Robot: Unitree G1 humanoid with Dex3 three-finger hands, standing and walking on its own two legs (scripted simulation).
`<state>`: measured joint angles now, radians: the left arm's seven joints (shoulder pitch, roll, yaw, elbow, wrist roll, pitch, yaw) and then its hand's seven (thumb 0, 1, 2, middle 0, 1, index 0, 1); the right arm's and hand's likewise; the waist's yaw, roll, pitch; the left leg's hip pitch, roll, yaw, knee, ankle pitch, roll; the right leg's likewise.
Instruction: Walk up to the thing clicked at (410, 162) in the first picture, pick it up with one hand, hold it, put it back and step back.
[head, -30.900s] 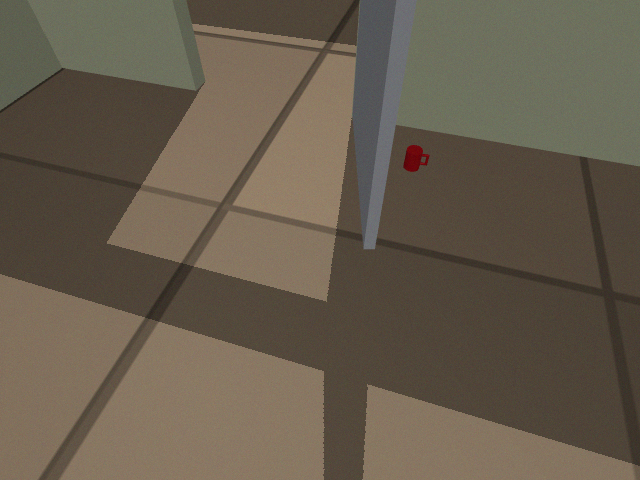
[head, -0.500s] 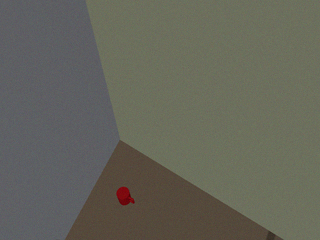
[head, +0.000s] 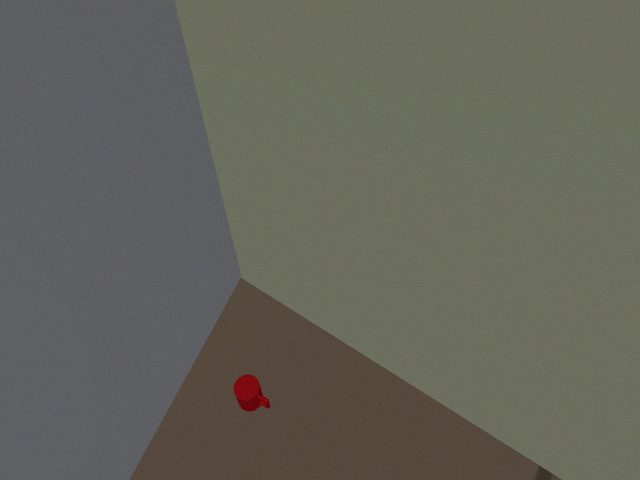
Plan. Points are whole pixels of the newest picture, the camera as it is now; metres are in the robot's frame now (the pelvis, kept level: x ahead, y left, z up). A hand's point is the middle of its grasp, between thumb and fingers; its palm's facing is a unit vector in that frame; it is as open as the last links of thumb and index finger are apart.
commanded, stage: walk up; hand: left
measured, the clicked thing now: (253, 395) +0.47 +0.20 -0.73
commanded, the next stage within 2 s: stand in 0.18 s
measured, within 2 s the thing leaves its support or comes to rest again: neither
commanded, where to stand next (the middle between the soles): +0.09 +0.00 m, yaw -3 degrees
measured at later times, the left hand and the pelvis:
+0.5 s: hand out of the picture +0.08 +0.24 -0.16, palm faces -0.03 -0.95 -0.32, open 7.3 cm; pelvis +0.01 -0.01 +0.00, yaw +0 degrees
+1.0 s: hand out of the picture +0.08 +0.23 -0.15, palm faces -0.02 -0.94 -0.34, open 7.3 cm; pelvis +0.01 -0.02 +0.00, yaw +0 degrees
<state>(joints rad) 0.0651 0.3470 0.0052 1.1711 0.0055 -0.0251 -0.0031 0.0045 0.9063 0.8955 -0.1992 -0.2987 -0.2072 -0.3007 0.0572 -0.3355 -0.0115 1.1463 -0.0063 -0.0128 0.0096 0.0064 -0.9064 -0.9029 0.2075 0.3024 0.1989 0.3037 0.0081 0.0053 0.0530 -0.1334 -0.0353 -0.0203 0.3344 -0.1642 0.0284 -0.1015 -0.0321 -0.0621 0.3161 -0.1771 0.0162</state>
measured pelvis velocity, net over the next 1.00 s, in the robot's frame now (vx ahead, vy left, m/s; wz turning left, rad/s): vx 0.01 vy -0.02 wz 0.00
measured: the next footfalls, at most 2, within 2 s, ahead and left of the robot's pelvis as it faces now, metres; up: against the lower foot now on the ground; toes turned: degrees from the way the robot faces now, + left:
none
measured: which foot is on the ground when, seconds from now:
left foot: down 0.00-1.00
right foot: down 0.00-1.00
